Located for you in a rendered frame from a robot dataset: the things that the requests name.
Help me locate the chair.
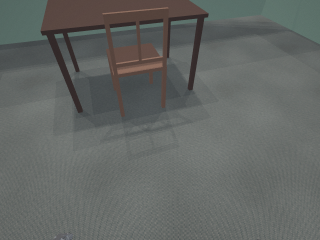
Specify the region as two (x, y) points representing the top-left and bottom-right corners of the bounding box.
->
(102, 7), (169, 117)

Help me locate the table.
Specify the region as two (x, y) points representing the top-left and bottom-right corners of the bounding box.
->
(40, 0), (209, 113)

